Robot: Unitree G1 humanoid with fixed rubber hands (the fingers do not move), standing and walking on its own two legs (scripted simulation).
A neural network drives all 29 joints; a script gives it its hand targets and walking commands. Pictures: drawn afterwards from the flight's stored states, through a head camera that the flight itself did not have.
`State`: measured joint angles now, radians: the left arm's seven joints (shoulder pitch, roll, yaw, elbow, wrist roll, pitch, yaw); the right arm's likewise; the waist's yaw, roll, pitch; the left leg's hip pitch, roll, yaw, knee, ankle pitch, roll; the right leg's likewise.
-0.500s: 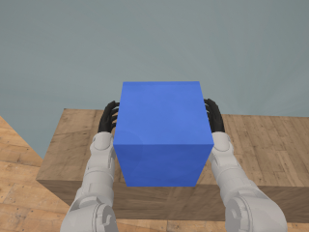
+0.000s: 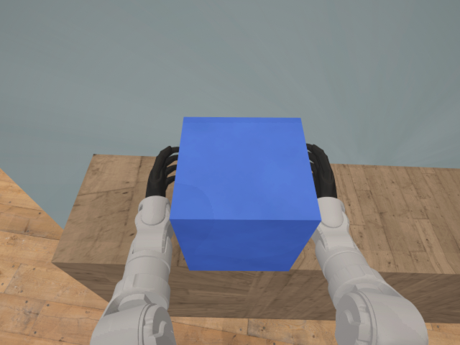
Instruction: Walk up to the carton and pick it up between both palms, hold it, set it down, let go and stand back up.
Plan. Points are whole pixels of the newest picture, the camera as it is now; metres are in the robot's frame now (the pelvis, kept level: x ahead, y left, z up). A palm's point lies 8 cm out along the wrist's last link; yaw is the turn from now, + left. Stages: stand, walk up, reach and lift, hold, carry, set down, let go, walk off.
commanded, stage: set down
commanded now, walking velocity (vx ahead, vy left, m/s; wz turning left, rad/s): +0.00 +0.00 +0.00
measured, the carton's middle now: (240, 200) +0.38 -0.02 -0.01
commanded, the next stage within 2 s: none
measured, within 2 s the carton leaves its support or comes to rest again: neither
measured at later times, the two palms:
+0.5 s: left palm (160, 191) +0.39 +0.13 +0.03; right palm (323, 189) +0.37 -0.17 +0.04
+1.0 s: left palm (147, 201) +0.39 +0.16 -0.01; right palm (315, 209) +0.36 -0.17 -0.01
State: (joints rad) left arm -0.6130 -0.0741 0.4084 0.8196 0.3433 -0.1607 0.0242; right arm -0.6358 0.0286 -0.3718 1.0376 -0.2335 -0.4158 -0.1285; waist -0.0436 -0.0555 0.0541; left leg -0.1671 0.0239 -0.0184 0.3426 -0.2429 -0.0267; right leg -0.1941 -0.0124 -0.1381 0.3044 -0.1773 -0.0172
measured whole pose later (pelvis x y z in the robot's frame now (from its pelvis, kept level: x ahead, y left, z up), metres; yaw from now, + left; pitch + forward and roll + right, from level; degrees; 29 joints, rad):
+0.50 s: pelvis +0.00 +0.00 +0.00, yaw +0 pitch +4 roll -1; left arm -0.62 -0.09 0.45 0.84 0.37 -0.21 0.02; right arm -0.64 0.03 -0.40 1.04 -0.26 -0.42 -0.12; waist -0.04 -0.06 0.05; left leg -0.18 0.02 -0.02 0.34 -0.24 -0.02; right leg -0.20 -0.01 -0.14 0.30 -0.18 -0.02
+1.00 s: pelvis -0.01 +0.01 -0.01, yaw -1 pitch +17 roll -3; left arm -0.67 0.08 0.17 1.12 0.05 -0.35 0.14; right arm -0.67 -0.04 -0.23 1.26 0.08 -0.45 -0.10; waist -0.04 -0.02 -0.14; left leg -0.55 0.05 -0.02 0.57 -0.29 -0.02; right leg -0.50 0.01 -0.14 0.36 -0.15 -0.01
